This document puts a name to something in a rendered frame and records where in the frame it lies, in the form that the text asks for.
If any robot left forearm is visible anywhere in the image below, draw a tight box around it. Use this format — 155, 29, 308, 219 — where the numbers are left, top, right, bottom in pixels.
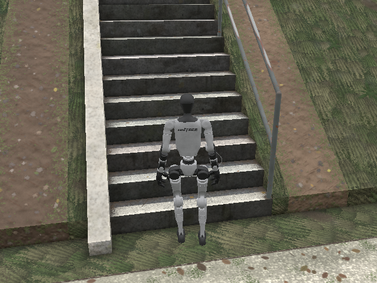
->
157, 144, 168, 173

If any robot right forearm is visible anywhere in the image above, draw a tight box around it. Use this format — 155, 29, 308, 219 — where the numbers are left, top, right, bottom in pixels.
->
208, 144, 219, 171

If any robot left upper arm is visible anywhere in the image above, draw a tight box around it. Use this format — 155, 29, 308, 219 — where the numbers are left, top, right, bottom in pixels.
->
162, 120, 176, 153

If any robot right upper arm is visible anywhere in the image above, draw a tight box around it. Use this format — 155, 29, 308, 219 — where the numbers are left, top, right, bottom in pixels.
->
200, 119, 214, 152

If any right robot thigh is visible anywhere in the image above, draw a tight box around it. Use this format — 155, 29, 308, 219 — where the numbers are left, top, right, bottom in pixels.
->
197, 165, 209, 209

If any robot left hand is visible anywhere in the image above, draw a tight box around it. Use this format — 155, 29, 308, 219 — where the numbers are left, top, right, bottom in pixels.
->
156, 171, 170, 187

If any robot right hand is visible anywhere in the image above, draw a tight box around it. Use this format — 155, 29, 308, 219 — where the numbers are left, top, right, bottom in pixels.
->
208, 170, 220, 185

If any right robot foot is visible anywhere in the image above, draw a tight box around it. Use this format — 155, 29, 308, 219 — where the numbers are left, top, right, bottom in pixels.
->
198, 230, 206, 246

